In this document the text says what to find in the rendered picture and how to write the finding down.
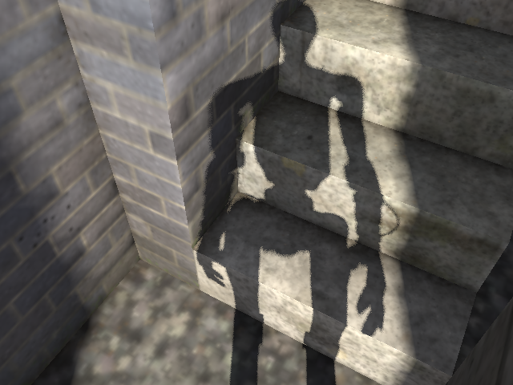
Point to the stairs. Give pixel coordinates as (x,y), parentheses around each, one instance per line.
(375,188)

